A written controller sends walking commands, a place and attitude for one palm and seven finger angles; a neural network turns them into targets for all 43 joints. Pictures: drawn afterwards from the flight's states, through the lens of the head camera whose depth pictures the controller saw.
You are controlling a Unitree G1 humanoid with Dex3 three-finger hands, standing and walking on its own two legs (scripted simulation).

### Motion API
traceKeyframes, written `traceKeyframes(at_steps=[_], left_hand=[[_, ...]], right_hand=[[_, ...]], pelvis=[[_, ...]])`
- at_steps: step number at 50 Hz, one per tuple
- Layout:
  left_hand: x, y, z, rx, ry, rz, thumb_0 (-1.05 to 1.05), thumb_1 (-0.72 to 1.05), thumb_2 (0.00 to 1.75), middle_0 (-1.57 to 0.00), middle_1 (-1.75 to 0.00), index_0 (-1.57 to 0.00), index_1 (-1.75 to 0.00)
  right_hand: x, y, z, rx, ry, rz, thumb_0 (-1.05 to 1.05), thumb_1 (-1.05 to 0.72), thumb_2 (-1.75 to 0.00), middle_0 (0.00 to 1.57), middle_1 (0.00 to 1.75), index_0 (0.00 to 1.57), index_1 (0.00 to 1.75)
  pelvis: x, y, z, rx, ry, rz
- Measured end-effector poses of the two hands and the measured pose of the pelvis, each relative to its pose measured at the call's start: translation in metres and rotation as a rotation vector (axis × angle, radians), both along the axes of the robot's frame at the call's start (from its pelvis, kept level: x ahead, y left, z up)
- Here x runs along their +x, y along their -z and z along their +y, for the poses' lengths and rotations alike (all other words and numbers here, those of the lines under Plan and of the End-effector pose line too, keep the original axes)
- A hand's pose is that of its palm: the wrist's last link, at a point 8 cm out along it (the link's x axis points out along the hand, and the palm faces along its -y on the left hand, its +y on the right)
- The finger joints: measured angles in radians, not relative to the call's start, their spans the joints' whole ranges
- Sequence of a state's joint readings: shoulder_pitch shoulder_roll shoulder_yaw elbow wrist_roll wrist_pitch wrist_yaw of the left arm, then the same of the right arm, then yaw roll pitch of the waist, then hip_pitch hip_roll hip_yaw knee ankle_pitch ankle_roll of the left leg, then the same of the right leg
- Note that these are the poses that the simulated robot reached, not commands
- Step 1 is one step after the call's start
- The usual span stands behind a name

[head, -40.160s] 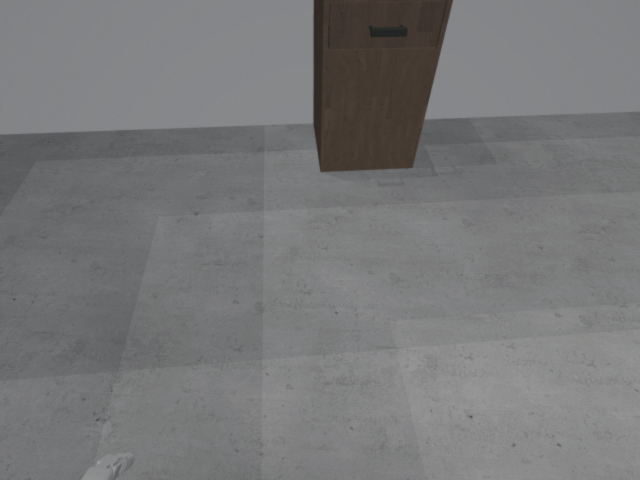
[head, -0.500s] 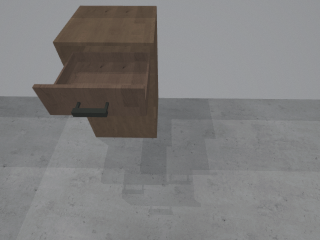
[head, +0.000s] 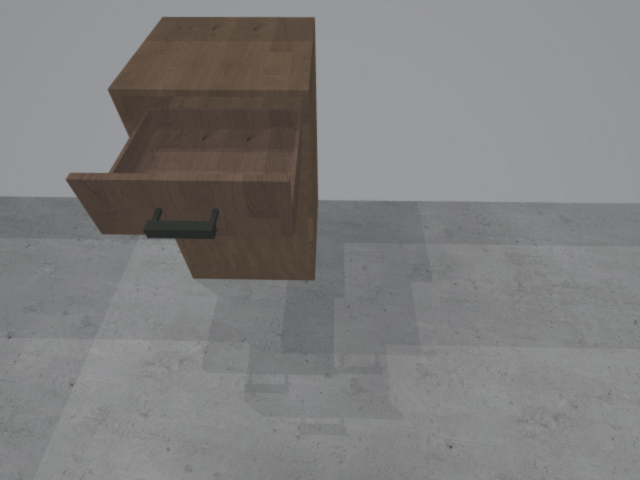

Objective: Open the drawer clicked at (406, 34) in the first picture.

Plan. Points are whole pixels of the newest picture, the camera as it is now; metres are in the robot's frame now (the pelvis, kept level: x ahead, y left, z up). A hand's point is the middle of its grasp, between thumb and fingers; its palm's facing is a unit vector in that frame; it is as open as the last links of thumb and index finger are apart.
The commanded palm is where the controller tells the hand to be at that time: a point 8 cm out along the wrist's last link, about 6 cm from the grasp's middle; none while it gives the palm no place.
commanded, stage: take the last steps up to it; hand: left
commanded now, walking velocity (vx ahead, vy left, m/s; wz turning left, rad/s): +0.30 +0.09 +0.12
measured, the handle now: (183, 221) +0.58 +0.31 -0.09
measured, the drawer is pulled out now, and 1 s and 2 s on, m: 0.30 0.30 0.30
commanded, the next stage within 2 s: come to a stop and stand still in 0.76 s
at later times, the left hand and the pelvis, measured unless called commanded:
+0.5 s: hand (178, 466) +0.17 +0.22 -0.17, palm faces +0.08 -0.97 -0.21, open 7.3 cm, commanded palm none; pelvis +0.11 +0.03 +0.00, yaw +3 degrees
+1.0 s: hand (212, 400) +0.27 +0.20 -0.19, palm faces +0.14 -0.97 -0.20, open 7.3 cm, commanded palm none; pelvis +0.30 +0.03 -0.01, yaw +3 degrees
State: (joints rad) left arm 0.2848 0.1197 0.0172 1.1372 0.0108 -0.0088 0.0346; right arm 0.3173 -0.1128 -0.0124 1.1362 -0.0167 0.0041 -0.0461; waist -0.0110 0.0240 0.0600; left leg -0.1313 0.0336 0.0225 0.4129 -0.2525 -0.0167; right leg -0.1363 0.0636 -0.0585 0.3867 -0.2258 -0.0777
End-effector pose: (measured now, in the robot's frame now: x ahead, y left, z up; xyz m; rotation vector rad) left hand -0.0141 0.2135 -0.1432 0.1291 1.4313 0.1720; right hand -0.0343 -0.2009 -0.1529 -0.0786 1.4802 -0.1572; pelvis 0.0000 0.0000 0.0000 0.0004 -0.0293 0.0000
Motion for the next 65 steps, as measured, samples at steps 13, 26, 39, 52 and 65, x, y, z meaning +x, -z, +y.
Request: traceKeyframes(at_steps=[13, 26, 39, 52, 65], left_hand=[[-0.003, 0.019, 0.031, -0.043, -0.11, 0.065, 0.0, 0.9, 0.9, -0.2, -0.3, -0.2, -0.3], [0.191, -0.009, 0.057, 0.035, 0.0, -0.177, 0.01, 0.92, 0.9, -0.2, -0.3, -0.2, -0.3], [0.28, -0.003, 0.024, 0.061, -0.032, -0.181, -0.01, 0.94, 0.9, -0.2, -0.3, -0.2, -0.3], [0.282, 0.016, 0.036, 0.007, -0.106, 0.032, 0.0, 0.92, 0.9, -0.2, -0.3, -0.2, -0.3], [0.338, -0.016, 0.044, 0.175, -0.018, -0.094, 0.0, 0.9, 0.9, -0.2, -0.3, -0.2, -0.3]], right_hand=[[0.044, -0.006, 0.01, -0.068, -0.037, -0.015, 0.01, -0.91, -0.9, 0.2, 0.3, 0.2, 0.3], [0.064, -0.01, 0.045, 0.044, -0.012, 0.145, 0.0, -0.91, -0.9, 0.2, 0.3, 0.2, 0.3], [0.252, 0.007, -0.011, -0.008, -0.042, -0.032, 0.01, -0.91, -0.9, 0.2, 0.3, 0.19, 0.3], [0.449, -0.008, 0.009, -0.071, -0.177, -0.313, 0.01, -0.92, -0.9, 0.2, 0.3, 0.19, 0.3], [0.422, 0.026, -0.024, 0.012, -0.102, -0.199, 0.01, -0.9, -0.9, 0.21, 0.3, 0.2, 0.3]], pelvis=[[0.044, 0.012, 0.03, -0.008, -0.047, 0.021], [0.122, 0.003, 0.03, 0.025, -0.054, 0.05], [0.221, 0.008, 0.004, 0.006, -0.065, 0.032], [0.304, 0.013, 0.029, 0.018, -0.047, 0.025], [0.293, 0.016, -0.008, 0.038, -0.053, 0.015]])
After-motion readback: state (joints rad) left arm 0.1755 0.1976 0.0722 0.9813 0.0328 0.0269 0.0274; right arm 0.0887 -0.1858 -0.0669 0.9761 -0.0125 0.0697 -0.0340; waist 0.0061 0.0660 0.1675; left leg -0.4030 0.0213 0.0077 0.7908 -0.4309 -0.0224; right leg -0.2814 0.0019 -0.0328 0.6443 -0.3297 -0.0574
